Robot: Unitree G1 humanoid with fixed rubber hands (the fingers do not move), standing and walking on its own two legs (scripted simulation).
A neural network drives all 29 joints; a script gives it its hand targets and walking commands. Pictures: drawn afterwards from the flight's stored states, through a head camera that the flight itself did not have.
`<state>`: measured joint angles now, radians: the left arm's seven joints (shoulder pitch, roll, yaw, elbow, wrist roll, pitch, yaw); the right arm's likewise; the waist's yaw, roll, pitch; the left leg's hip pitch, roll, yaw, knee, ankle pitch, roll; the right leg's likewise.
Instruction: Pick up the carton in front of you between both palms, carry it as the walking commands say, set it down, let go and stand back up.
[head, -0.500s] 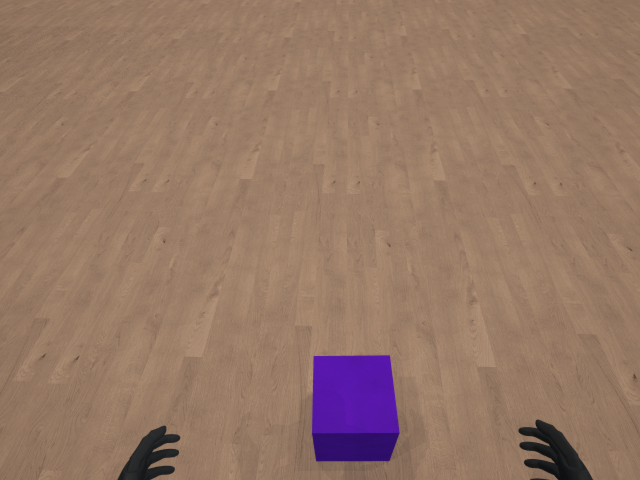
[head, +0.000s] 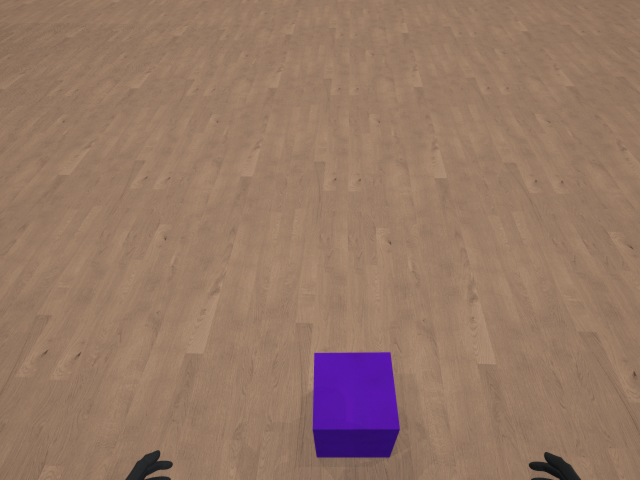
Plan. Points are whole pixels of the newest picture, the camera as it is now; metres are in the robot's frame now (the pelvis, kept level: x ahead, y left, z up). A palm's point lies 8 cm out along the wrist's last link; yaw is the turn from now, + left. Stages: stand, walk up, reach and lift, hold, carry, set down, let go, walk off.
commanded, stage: stand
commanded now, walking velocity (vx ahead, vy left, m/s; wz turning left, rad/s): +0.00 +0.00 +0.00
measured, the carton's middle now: (352, 406) +0.45 -0.03 -0.65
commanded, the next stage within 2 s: none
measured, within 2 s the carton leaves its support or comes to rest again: neither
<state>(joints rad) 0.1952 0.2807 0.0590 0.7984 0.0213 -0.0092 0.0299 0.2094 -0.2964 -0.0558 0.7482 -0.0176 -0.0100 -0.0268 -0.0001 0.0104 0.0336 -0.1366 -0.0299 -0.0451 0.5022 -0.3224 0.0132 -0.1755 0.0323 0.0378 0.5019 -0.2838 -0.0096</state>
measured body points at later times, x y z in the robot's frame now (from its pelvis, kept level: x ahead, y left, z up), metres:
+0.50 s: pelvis -0.02 +0.00 +0.00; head -0.02 +0.00 +0.45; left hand +0.08 +0.28 -0.11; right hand +0.08 -0.29 -0.11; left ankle -0.03 +0.11 -0.74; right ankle -0.01 -0.11 -0.74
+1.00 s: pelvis -0.03 +0.00 +0.01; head -0.03 -0.01 +0.46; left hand +0.07 +0.29 -0.11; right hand +0.06 -0.30 -0.11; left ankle -0.03 +0.11 -0.74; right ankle -0.01 -0.11 -0.74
